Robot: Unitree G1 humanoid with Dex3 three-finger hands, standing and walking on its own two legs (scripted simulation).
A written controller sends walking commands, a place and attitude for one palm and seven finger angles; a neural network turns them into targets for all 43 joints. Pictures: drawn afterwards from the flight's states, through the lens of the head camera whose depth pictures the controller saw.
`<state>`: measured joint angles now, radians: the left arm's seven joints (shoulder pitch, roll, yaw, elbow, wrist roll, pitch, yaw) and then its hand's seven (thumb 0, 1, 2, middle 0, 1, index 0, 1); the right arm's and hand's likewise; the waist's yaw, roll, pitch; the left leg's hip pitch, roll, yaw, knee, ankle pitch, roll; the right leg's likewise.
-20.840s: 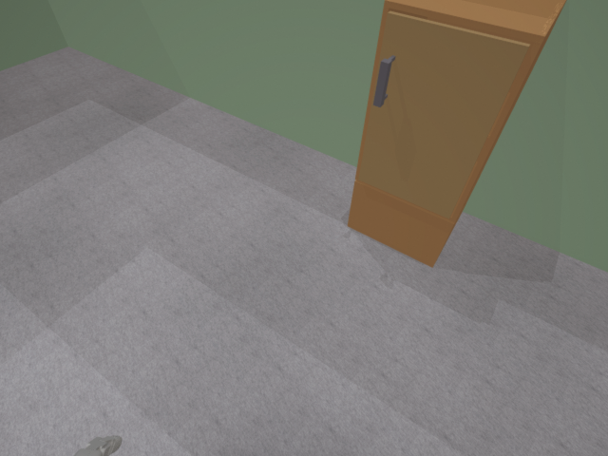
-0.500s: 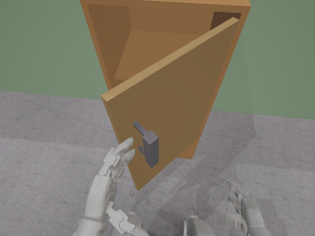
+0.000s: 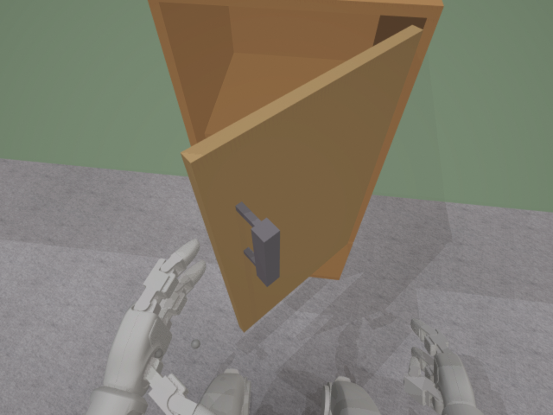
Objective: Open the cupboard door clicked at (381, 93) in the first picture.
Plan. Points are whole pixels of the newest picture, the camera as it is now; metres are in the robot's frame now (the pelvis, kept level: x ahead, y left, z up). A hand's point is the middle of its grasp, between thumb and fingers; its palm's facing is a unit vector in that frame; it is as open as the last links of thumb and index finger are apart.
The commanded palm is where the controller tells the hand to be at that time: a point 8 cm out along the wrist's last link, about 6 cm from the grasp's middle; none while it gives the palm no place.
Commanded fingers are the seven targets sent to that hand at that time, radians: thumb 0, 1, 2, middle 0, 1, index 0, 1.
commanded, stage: draw the hand back to the body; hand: left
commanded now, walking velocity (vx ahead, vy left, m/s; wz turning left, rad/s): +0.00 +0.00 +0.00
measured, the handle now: (256, 245) +0.33 +0.05 +0.07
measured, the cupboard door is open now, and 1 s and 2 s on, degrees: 48 48 48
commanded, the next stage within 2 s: step back with the hand held close in 1.46 s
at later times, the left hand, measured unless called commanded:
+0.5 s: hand (78, 319) +0.20 +0.19 +0.16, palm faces +0.08 -0.97 -0.23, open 15.6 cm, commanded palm +0.17 +0.25 +0.18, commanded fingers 0.00 -0.08 0.48 -0.17 -0.30 -0.17 -0.30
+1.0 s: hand out of the picture +0.23 +0.27 +0.25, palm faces +0.39 -0.83 -0.41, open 10.0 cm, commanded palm +0.18 +0.31 +0.27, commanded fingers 0.00 0.80 0.86 -0.20 -0.30 -0.20 -0.30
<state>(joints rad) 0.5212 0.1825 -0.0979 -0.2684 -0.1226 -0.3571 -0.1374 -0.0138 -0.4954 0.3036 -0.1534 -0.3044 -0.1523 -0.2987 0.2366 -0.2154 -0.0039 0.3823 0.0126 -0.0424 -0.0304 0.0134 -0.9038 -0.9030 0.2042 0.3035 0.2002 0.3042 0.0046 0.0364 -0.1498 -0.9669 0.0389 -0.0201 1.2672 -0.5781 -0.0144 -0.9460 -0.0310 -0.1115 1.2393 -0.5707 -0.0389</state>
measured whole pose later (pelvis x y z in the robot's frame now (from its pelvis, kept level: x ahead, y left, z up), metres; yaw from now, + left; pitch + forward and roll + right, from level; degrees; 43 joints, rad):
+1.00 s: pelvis +0.04 +0.03 +0.11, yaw -1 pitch -2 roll -1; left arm 0.53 0.35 0.27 -0.47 -0.05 -0.02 0.13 0.00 0.46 0.71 -0.19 -0.30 -0.19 -0.30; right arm 0.23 -0.22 0.06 0.58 0.01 -0.12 -0.09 0.01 -0.90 -0.90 0.21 0.30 0.20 0.30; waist 0.06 0.06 -0.02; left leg -0.17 0.00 0.04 0.53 -0.32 0.02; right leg -0.16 -0.03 -0.07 0.50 -0.30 0.01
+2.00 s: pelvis -0.01 +0.02 +0.11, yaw -2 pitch -1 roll -1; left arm 0.58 0.44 0.40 -0.51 -0.05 -0.14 0.13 0.01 0.89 0.90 -0.21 -0.31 -0.21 -0.30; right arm 0.17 -0.24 -0.02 0.57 0.01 -0.01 -0.10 0.01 -0.90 -0.90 0.20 0.30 0.20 0.30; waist 0.00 0.02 0.05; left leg -0.26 0.01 0.05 0.47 -0.20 0.02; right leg -0.25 -0.02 -0.06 0.43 -0.17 0.00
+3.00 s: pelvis -0.18 +0.01 +0.09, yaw -3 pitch +0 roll -2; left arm 0.59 0.52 0.49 -0.55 -0.08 -0.23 0.12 0.01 0.89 0.90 -0.22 -0.31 -0.21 -0.30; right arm 0.16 -0.20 0.02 0.60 -0.01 -0.07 -0.08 0.01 -0.90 -0.90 0.21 0.30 0.20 0.30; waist -0.03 -0.01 -0.01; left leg -0.47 0.05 0.02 0.45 0.01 0.01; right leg -0.08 0.06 -0.04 0.50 -0.44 -0.01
